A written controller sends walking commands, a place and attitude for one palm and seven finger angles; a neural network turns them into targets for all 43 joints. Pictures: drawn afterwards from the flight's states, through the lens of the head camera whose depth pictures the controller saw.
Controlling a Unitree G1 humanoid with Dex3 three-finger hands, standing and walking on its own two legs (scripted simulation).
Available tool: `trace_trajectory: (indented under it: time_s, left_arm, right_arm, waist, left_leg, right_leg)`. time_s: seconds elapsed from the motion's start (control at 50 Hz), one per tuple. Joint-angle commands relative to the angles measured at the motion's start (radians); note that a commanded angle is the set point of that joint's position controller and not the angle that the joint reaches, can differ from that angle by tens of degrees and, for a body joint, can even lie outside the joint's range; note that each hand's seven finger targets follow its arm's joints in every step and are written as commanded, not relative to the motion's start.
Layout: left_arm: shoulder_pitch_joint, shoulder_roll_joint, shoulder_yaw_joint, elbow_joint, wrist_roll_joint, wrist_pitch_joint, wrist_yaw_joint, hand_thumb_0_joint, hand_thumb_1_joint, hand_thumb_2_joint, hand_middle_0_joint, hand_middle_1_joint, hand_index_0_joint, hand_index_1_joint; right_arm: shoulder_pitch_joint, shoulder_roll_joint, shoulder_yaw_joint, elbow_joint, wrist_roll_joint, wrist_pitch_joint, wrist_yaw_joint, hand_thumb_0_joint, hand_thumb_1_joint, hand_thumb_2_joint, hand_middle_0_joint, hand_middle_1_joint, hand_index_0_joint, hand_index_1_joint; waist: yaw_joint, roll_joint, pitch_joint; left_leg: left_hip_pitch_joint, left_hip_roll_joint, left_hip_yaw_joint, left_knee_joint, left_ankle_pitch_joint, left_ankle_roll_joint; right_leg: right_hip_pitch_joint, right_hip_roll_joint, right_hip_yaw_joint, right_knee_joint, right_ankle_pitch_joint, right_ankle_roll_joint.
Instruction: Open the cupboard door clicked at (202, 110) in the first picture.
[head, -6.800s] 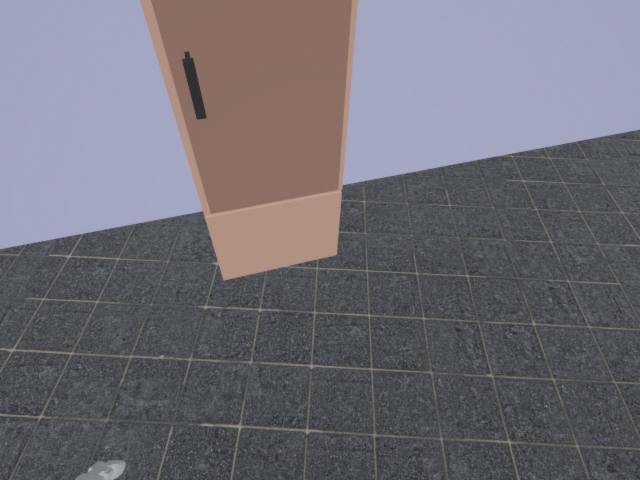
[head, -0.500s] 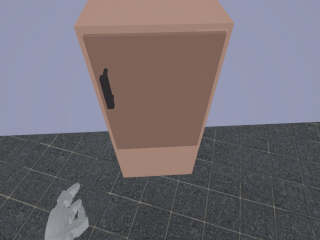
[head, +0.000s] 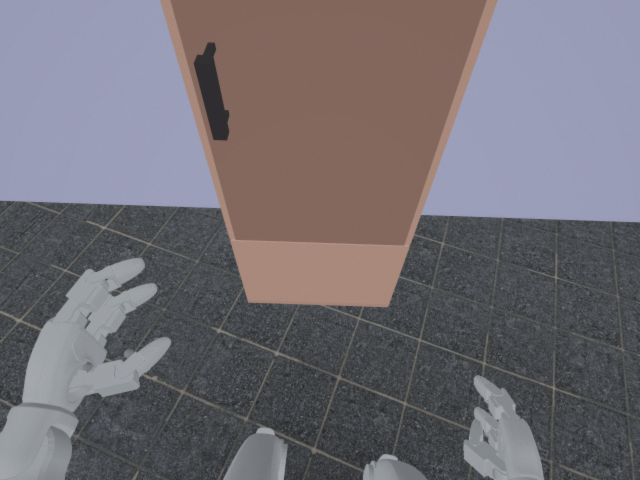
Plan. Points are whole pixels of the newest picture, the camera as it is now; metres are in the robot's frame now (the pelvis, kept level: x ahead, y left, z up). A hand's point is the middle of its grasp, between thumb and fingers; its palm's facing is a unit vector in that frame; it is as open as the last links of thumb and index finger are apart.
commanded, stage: raise the hand with hooked fingers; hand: left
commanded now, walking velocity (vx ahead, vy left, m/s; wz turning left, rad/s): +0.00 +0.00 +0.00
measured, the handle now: (215, 93) +0.62 +0.23 +0.12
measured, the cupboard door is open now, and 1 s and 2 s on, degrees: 0 0 0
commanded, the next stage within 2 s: move the hooked fingers beside the handle in 1.44 s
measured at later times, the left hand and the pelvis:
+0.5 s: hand (80, 295) +0.27 +0.29 +0.10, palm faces +0.07 -1.00 -0.05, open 13.0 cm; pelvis +0.01 +0.04 +0.04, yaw -1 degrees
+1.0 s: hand (46, 236) +0.32 +0.32 +0.14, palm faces +0.08 -1.00 -0.04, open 14.0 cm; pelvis +0.02 +0.04 +0.05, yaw -1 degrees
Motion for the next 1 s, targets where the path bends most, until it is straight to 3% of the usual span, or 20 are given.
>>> trace_trajectory:
  time_s: [0.0, 0.1, 0.14, 0.2, 0.3, 0.36, 0.52, 0.6, 0.64, 0.72, 0.78, 0.84, 0.9, 0.92, 0.98]
  left_arm:
    - [-0.013, 0.205, 0.184, -0.128, -0.062, 0.028, 0.011, 0.000, 0.107, 0.560, -0.257, -0.810, -0.257, -0.810]
    - [-0.031, 0.167, 0.163, -0.101, -0.054, -0.039, 0.045, 0.000, -0.010, 0.510, -0.265, -0.885, -0.265, -0.885]
    - [-0.064, 0.153, 0.124, -0.106, -0.042, -0.071, 0.040, 0.000, -0.057, 0.490, -0.268, -0.915, -0.268, -0.915]
    - [-0.110, 0.180, 0.122, -0.111, -0.038, -0.087, 0.034, 0.000, -0.127, 0.460, -0.273, -0.960, -0.273, -0.960]
    - [-0.152, 0.222, 0.156, -0.168, -0.036, -0.091, 0.049, 0.000, -0.243, 0.410, -0.282, -1.035, -0.282, -1.035]
    - [-0.137, 0.196, 0.137, -0.160, -0.028, -0.076, 0.070, 0.000, -0.313, 0.380, -0.287, -1.080, -0.287, -1.080]
    - [-0.254, 0.218, 0.130, -0.123, -0.013, 0.019, 0.053, 0.000, -0.500, 0.300, -0.300, -1.200, -0.300, -1.200]
    - [-0.342, 0.244, 0.142, -0.084, -0.012, 0.050, 0.038, 0.000, -0.500, 0.300, -0.300, -1.200, -0.300, -1.200]
    - [-0.381, 0.253, 0.147, -0.078, -0.010, 0.055, 0.030, 0.000, -0.500, 0.300, -0.300, -1.200, -0.300, -1.200]
    - [-0.449, 0.284, 0.161, -0.043, -0.011, 0.073, 0.009, 0.000, -0.500, 0.300, -0.300, -1.200, -0.300, -1.200]
    - [-0.483, 0.318, 0.184, -0.027, -0.014, 0.083, -0.003, 0.000, -0.500, 0.300, -0.300, -1.200, -0.300, -1.200]
    - [-0.506, 0.325, 0.194, 0.038, -0.021, 0.103, -0.018, 0.000, -0.500, 0.300, -0.300, -1.200, -0.300, -1.200]
    - [-0.551, 0.354, 0.211, 0.071, -0.026, 0.115, -0.031, 0.000, -0.500, 0.300, -0.300, -1.200, -0.300, -1.200]
    - [-0.566, 0.361, 0.212, 0.073, -0.023, 0.116, -0.035, 0.000, -0.500, 0.300, -0.300, -1.200, -0.300, -1.200]
    - [-0.515, 0.329, 0.196, 0.105, -0.033, 0.117, -0.048, 0.000, -0.500, 0.300, -0.300, -1.200, -0.300, -1.200]
  right_arm:
    - [-0.015, -0.149, -0.066, -0.165, 0.011, -0.047, -0.012, 0.000, -0.900, -0.900, 0.200, 0.300, 0.200, 0.300]
    - [0.006, -0.157, -0.076, -0.149, 0.005, -0.055, 0.004, 0.000, -0.900, -0.900, 0.200, 0.300, 0.200, 0.300]
    - [0.023, -0.172, -0.078, -0.144, 0.007, -0.064, 0.005, 0.000, -0.900, -0.900, 0.200, 0.300, 0.200, 0.300]
    - [0.036, -0.187, -0.079, -0.146, 0.009, -0.069, 0.001, 0.000, -0.900, -0.900, 0.200, 0.300, 0.200, 0.300]
    - [0.045, -0.192, -0.077, -0.146, 0.010, -0.070, -0.005, 0.000, -0.900, -0.900, 0.200, 0.300, 0.200, 0.300]
    - [0.044, -0.190, -0.071, -0.146, 0.010, -0.066, -0.001, 0.000, -0.900, -0.900, 0.200, 0.300, 0.200, 0.300]
    - [0.040, -0.197, -0.059, -0.162, 0.016, -0.032, -0.001, 0.000, -0.900, -0.900, 0.200, 0.300, 0.200, 0.300]
    - [0.033, -0.198, -0.048, -0.164, 0.017, -0.020, -0.007, 0.000, -0.900, -0.900, 0.200, 0.300, 0.200, 0.300]
    - [0.029, -0.195, -0.045, -0.163, 0.018, -0.018, -0.009, 0.000, -0.900, -0.900, 0.200, 0.300, 0.200, 0.300]
    - [0.029, -0.197, -0.039, -0.158, 0.019, -0.012, -0.017, 0.000, -0.900, -0.900, 0.200, 0.300, 0.200, 0.300]
    - [0.029, -0.200, -0.036, -0.158, 0.016, -0.013, -0.019, 0.000, -0.900, -0.900, 0.200, 0.300, 0.200, 0.300]
    - [0.031, -0.202, -0.036, -0.150, 0.021, -0.008, -0.024, 0.000, -0.900, -0.900, 0.200, 0.300, 0.200, 0.300]
    - [0.032, -0.205, -0.035, -0.151, 0.024, -0.004, -0.027, 0.000, -0.900, -0.900, 0.200, 0.300, 0.200, 0.300]
    - [0.033, -0.206, -0.036, -0.149, 0.024, -0.004, -0.027, 0.000, -0.900, -0.900, 0.200, 0.300, 0.200, 0.300]
    - [0.041, -0.206, -0.038, -0.156, 0.023, -0.006, -0.021, 0.000, -0.900, -0.900, 0.200, 0.300, 0.200, 0.300]
  waist:
    - [0.002, -0.032, -0.250]
    - [-0.015, -0.078, -0.184]
    - [-0.028, -0.042, -0.175]
    - [-0.031, -0.027, -0.175]
    - [-0.014, 0.063, -0.230]
    - [-0.017, 0.072, -0.205]
    - [-0.029, 0.081, -0.179]
    - [-0.034, 0.064, -0.156]
    - [-0.029, 0.095, -0.168]
    - [-0.032, 0.066, -0.178]
    - [-0.020, 0.098, -0.193]
    - [-0.028, 0.051, -0.168]
    - [-0.025, 0.048, -0.175]
    - [-0.024, 0.071, -0.180]
    - [-0.016, 0.039, -0.169]
  left_leg:
    - [0.124, -0.059, 0.040, -0.170, 0.242, 0.066]
    - [0.163, -0.062, 0.042, -0.231, 0.237, 0.064]
    - [0.199, -0.063, 0.045, -0.253, 0.223, 0.070]
    - [0.238, -0.063, 0.044, -0.283, 0.202, 0.073]
    - [0.347, -0.060, 0.038, -0.334, 0.261, 0.070]
    - [0.384, -0.055, 0.028, -0.358, 0.300, 0.062]
    - [0.446, -0.046, 0.008, -0.406, 0.322, 0.049]
    - [0.456, -0.047, 0.000, -0.428, 0.296, 0.045]
    - [0.478, -0.047, -0.003, -0.439, 0.296, 0.042]
    - [0.501, -0.048, -0.004, -0.451, 0.314, 0.044]
    - [0.519, -0.051, -0.005, -0.458, 0.339, 0.043]
    - [0.506, -0.053, 0.006, -0.468, 0.311, 0.050]
    - [0.505, -0.058, 0.013, -0.474, 0.308, 0.055]
    - [0.507, -0.059, 0.017, -0.475, 0.305, 0.055]
    - [0.496, -0.064, 0.024, -0.470, 0.316, 0.060]
  right_leg:
    - [0.281, -0.058, 0.272, -0.328, 0.276, 0.103]
    - [0.232, -0.041, 0.217, -0.334, 0.251, 0.096]
    - [0.192, -0.027, 0.187, -0.332, 0.191, 0.081]
    - [0.173, -0.014, 0.161, -0.333, 0.145, 0.068]
    - [0.206, -0.002, 0.112, -0.312, 0.239, 0.052]
    - [0.202, 0.004, 0.085, -0.311, 0.282, 0.049]
    - [0.217, 0.014, 0.068, -0.345, 0.302, 0.045]
    - [0.229, 0.019, 0.067, -0.366, 0.290, 0.043]
    - [0.233, 0.017, 0.068, -0.374, 0.286, 0.041]
    - [0.260, 0.018, 0.070, -0.392, 0.307, 0.039]
    - [0.282, 0.018, 0.074, -0.400, 0.322, 0.034]
    - [0.285, 0.015, 0.076, -0.425, 0.321, 0.042]
    - [0.311, 0.014, 0.086, -0.440, 0.325, 0.040]
    - [0.315, 0.012, 0.089, -0.443, 0.323, 0.040]
    - [0.334, 0.014, 0.093, -0.451, 0.341, 0.038]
